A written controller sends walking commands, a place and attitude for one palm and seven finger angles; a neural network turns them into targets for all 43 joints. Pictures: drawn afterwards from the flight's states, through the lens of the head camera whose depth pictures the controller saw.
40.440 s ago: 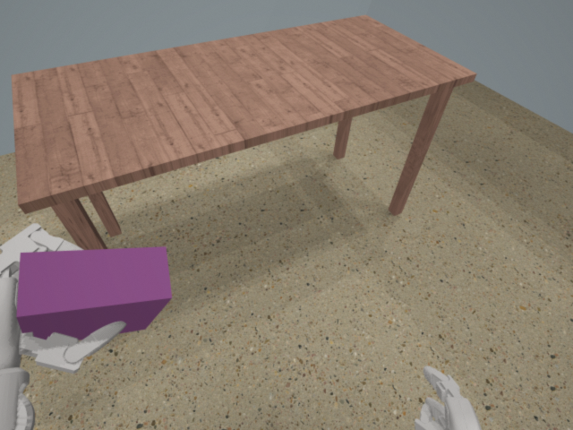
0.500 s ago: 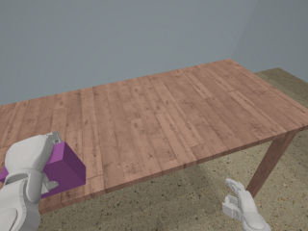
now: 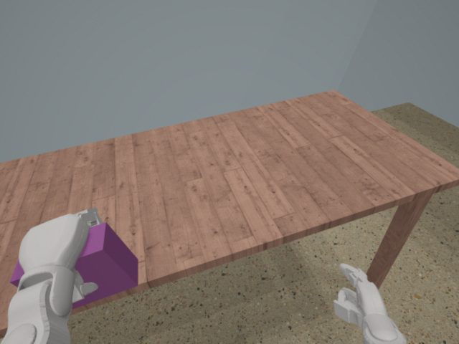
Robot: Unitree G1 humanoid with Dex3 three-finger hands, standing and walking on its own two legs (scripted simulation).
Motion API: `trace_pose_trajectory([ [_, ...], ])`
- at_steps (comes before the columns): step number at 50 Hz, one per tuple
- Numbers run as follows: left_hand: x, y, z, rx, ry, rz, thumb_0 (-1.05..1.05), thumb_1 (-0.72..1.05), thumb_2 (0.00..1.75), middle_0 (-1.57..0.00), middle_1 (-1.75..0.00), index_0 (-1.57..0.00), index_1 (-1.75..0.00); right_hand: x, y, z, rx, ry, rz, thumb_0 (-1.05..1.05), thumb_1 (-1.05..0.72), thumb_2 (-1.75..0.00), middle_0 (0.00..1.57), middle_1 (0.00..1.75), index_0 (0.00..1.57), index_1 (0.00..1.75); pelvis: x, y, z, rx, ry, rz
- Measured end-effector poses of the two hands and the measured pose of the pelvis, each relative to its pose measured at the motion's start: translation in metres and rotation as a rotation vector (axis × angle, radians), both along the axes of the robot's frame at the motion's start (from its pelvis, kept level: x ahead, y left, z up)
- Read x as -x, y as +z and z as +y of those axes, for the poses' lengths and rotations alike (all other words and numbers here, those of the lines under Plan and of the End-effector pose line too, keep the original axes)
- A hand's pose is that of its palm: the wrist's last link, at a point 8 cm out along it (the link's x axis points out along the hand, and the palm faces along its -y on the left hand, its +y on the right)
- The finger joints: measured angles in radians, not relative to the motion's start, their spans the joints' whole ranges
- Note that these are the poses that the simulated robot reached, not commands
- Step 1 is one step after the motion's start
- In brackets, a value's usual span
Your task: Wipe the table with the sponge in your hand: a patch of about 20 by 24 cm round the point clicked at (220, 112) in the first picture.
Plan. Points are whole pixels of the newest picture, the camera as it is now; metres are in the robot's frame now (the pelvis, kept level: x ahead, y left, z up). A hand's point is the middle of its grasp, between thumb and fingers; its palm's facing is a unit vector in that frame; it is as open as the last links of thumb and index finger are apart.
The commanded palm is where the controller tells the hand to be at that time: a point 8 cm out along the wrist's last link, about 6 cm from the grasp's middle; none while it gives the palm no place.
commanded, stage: bring the sponge back beside the body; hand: left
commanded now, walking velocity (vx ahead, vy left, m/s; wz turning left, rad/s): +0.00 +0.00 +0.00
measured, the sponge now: (89, 274) +0.18 +0.29 +0.06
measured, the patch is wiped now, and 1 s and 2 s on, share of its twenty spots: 1.00 1.00 1.00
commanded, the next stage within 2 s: step back with the hand held close in 0.18 s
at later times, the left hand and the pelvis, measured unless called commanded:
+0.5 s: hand (110, 233) +0.22 +0.24 +0.13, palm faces +0.29 -0.86 -0.42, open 9.8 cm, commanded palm +0.16 +0.28 +0.18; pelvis +0.00 +0.00 -0.01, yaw +1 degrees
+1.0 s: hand (53, 266) +0.14 +0.28 +0.15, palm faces +0.39 -0.85 -0.35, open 9.8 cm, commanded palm +0.09 +0.32 +0.18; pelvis -0.06 +0.04 -0.02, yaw +3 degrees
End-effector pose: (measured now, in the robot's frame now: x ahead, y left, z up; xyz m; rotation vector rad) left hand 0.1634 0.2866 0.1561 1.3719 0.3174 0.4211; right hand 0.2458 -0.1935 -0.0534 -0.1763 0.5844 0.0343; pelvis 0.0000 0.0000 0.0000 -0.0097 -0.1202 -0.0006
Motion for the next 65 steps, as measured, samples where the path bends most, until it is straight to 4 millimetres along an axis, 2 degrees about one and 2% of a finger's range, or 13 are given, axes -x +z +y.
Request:
trace_pose_trajectory([
  [9, -0.006, -0.001, -0.008, 0.001, -0.026, 0.009, -0.01, -0.51, 1.09, -0.76, -1.36, -0.78, -1.37, -0.003, 0.002, -0.008, 0.005, -0.014, -0.011, 0.01, -0.9, -0.9, 0.2, 0.3, 0.2, 0.3, -0.004, 0.0, -0.003, -0.002, -0.007, 0.006],
  [16, -0.008, -0.002, -0.004, -0.002, -0.003, 0.005, -0.01, -0.51, 1.09, -0.76, -1.36, -0.78, -1.37, -0.004, 0.0, -0.01, 0.008, -0.018, 0.001, 0.01, -0.9, -0.9, 0.2, 0.3, 0.2, 0.3, -0.007, 0.0, -0.003, -0.002, -0.006, 0.008],
  [18, -0.011, -0.003, 0.0, 0.373, -0.053, -0.131, -0.01, -0.51, 1.09, -0.76, -1.36, -0.78, -1.37, -0.002, 0.003, -0.009, 0.011, -0.013, -0.018, 0.01, -0.9, -0.9, 0.2, 0.3, 0.2, 0.3, -0.005, -0.001, -0.002, 0.008, 0.006, 0.028],
  [21, -0.017, -0.008, -0.001, 0.691, -0.162, -0.291, -0.01, -0.51, 1.09, -0.76, -1.36, -0.78, -1.37, 0.012, 0.004, -0.007, 0.028, -0.015, -0.02, 0.01, -0.9, -0.9, 0.2, 0.3, 0.2, 0.3, -0.004, -0.004, -0.002, 0.016, 0.009, 0.069],
  [25, -0.019, -0.003, -0.006, 0.851, -0.292, -0.45, -0.01, -0.51, 1.09, -0.76, -1.36, -0.78, -1.37, 0.045, -0.006, -0.014, 0.088, -0.063, 0.071, 0.01, -0.9, -0.9, 0.2, 0.3, 0.2, 0.3, -0.003, -0.007, 0.001, 0.012, 0.012, 0.105],
  [29, -0.013, 0.011, -0.002, 0.843, -0.366, -0.518, -0.01, -0.51, 1.09, -0.76, -1.36, -0.78, -1.37, 0.081, -0.021, -0.025, 0.129, -0.135, 0.169, 0.01, -0.9, -0.9, 0.2, 0.3, 0.2, 0.3, -0.002, -0.01, 0.012, 0.018, 0.011, 0.135],
  [33, -0.004, 0.018, 0.015, 0.779, -0.375, -0.53, -0.01, -0.51, 1.09, -0.76, -1.36, -0.78, -1.37, 0.112, -0.035, -0.03, 0.137, -0.205, 0.246, 0.01, -0.9, -0.9, 0.2, 0.3, 0.2, 0.3, 0.004, -0.013, 0.023, 0.022, 0.007, 0.151],
  [37, 0.007, 0.014, 0.032, 0.761, -0.336, -0.532, -0.01, -0.51, 1.09, -0.76, -1.36, -0.78, -1.38, 0.133, -0.04, -0.025, 0.13, -0.234, 0.252, 0.01, -0.9, -0.9, 0.2, 0.3, 0.2, 0.3, 0.013, -0.015, 0.031, 0.013, -0.001, 0.148],
  [42, 0.025, 0.005, 0.035, 0.78, -0.299, -0.542, -0.01, -0.51, 1.09, -0.75, -1.36, -0.78, -1.38, 0.141, -0.04, -0.012, 0.111, -0.203, 0.191, 0.01, -0.9, -0.9, 0.2, 0.3, 0.2, 0.3, 0.029, -0.016, 0.035, 0.016, -0.005, 0.134],
  [49, 0.054, 0.005, 0.031, 0.809, -0.351, -0.639, -0.01, -0.51, 1.09, -0.76, -1.36, -0.78, -1.38, 0.14, -0.033, 0.0, 0.128, -0.136, 0.13, 0.01, -0.9, -0.9, 0.2, 0.3, 0.2, 0.3, 0.056, -0.023, 0.035, 0.037, 0.038, 0.134],
  [55, 0.086, 0.004, 0.048, 0.773, -0.392, -0.686, -0.01, -0.51, 1.09, -0.76, -1.36, -0.78, -1.37, 0.149, -0.026, 0.009, 0.172, -0.122, 0.081, 0.01, -0.9, -0.9, 0.2, 0.3, 0.2, 0.3, 0.082, -0.033, 0.047, 0.05, 0.056, 0.122],
  [61, 0.118, 0.016, 0.072, 0.693, -0.325, -0.723, -0.01, -0.52, 1.09, -0.76, -1.36, -0.78, -1.37, 0.172, -0.025, 0.026, 0.124, -0.098, 0.061, 0.01, -0.9, -0.9, 0.2, 0.3, 0.2, 0.3, 0.106, -0.028, 0.051, 0.066, 0.034, 0.119],
  [65, 0.131, 0.019, 0.067, 0.748, -0.301, -0.769, -0.01, -0.51, 1.09, -0.76, -1.36, -0.78, -1.38, 0.193, -0.027, 0.037, 0.086, -0.071, 0.064, 0.01, -0.9, -0.9, 0.2, 0.3, 0.2, 0.3, 0.125, -0.022, 0.049, 0.068, 0.012, 0.133],
])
